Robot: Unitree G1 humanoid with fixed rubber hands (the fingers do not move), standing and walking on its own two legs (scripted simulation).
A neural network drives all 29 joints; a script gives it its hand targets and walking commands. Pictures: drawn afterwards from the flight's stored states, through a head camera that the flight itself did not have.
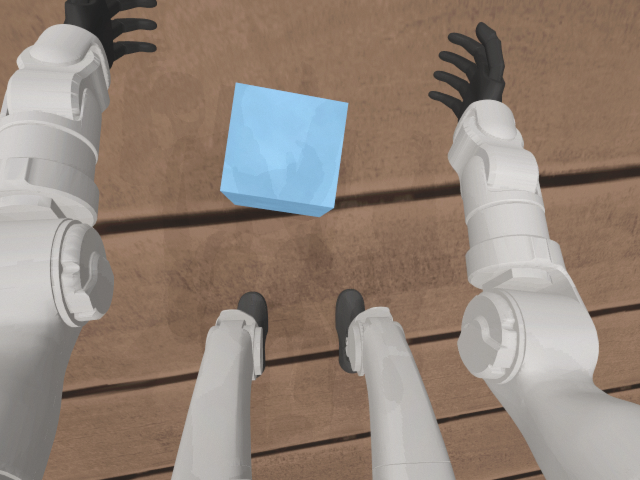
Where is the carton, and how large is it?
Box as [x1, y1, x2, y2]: [220, 83, 347, 216]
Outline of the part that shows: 236,83 220,190 232,202 240,205 314,216 320,216 331,209 334,204 347,103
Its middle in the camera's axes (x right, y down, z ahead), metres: -0.08 -0.17 +0.84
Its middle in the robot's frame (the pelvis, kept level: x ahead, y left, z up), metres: +0.53 +0.02 -0.53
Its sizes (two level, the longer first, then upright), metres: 0.210 0.200 0.250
